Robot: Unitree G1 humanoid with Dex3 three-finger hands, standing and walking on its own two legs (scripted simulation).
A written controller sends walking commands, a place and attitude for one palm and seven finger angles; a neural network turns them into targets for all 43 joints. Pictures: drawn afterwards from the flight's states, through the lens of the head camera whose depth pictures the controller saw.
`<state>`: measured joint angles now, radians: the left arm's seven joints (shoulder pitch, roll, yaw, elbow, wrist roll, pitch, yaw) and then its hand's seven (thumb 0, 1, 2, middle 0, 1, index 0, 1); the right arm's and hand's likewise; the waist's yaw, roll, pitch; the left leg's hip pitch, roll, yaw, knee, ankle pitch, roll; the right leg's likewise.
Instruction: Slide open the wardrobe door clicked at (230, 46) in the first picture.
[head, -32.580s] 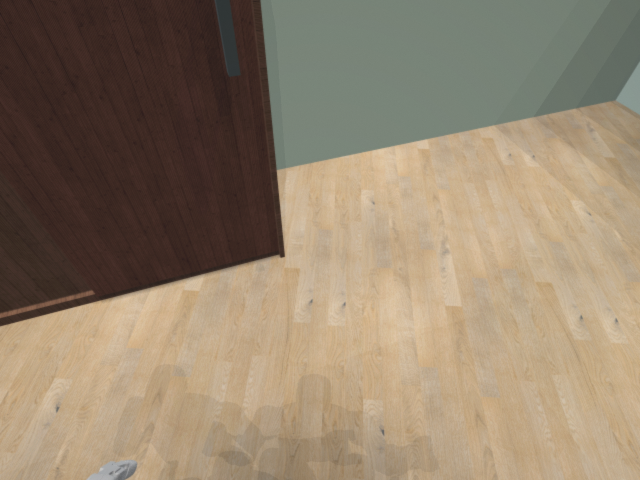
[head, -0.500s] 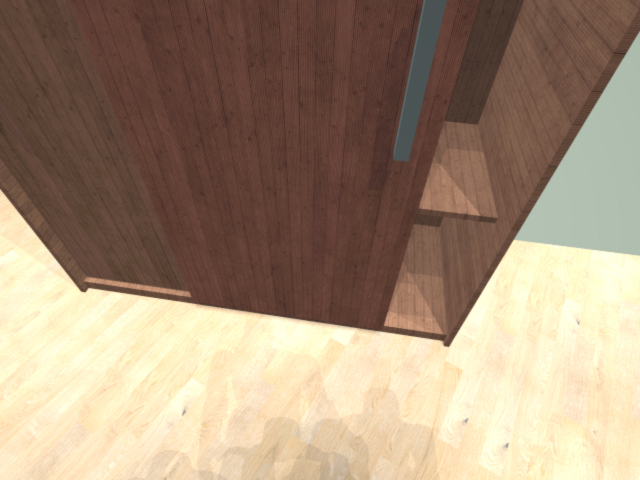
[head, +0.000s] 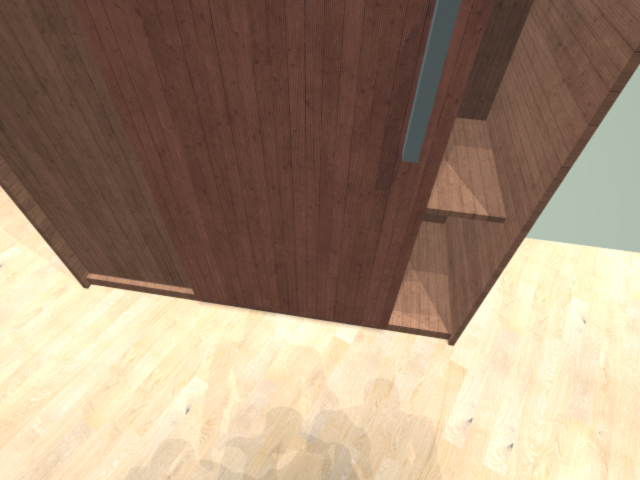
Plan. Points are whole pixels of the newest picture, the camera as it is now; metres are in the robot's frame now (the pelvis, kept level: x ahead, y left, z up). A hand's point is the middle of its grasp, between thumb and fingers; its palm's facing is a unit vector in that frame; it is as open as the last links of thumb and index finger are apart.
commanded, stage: look to check the result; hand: right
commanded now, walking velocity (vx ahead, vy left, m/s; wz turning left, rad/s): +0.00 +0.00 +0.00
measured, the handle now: (428, 73) +0.67 -0.11 +0.18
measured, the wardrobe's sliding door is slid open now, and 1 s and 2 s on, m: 0.22 0.22 0.22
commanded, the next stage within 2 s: take the last steps up to it in 0.16 s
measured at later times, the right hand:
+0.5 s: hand out of the picture +0.03 -0.17 -0.18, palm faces +0.01 +0.98 -0.18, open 7.4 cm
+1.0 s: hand (441, 449) +0.22 -0.17 -0.19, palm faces +0.08 +0.97 -0.22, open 7.3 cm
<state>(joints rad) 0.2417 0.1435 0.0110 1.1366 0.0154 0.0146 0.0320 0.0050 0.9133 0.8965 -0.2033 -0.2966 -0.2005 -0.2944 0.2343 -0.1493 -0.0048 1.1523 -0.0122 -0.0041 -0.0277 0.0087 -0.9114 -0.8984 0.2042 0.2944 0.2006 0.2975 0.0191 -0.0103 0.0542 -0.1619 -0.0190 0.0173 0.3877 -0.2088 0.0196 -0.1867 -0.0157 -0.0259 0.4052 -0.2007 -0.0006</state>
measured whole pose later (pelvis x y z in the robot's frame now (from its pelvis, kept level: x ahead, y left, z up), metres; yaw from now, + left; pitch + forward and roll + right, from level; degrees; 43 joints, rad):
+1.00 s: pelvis +0.14 +0.03 -0.03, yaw -4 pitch -2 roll +1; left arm 0.44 0.14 0.03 1.16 0.02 0.01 0.03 0.00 0.91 0.90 -0.21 -0.30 -0.20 -0.29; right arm 0.14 -0.21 -0.08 1.01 -0.02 -0.04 0.01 0.01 -0.93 -0.90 0.20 0.29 0.20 0.30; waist 0.04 -0.02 0.11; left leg -0.36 0.06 0.07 0.64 -0.25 0.01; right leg -0.18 -0.06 0.02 0.84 -0.57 -0.01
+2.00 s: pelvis +0.17 +0.04 -0.01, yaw -2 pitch -1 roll -2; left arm 0.39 0.18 0.00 1.01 0.02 0.01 0.01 0.01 0.92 0.90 -0.20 -0.30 -0.20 -0.29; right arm 0.25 -0.16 0.00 0.99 -0.01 0.01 -0.02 0.01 -0.91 -0.90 0.21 0.29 0.20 0.30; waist 0.02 -0.05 0.00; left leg -0.31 0.02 0.00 0.57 -0.26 0.01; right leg -0.22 -0.02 -0.08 0.49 -0.26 0.02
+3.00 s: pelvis +0.19 +0.05 +0.00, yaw -2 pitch -1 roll -1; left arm 0.32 0.13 -0.01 1.13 0.01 -0.02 0.03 0.00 0.91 0.90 -0.20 -0.30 -0.20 -0.29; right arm 0.28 -0.14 0.00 1.13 -0.01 -0.02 -0.02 0.02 -0.92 -0.90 0.20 0.29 0.20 0.30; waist 0.00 -0.01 0.04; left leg -0.22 -0.02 0.03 0.48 -0.24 0.04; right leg -0.15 -0.06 -0.05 0.42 -0.25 0.05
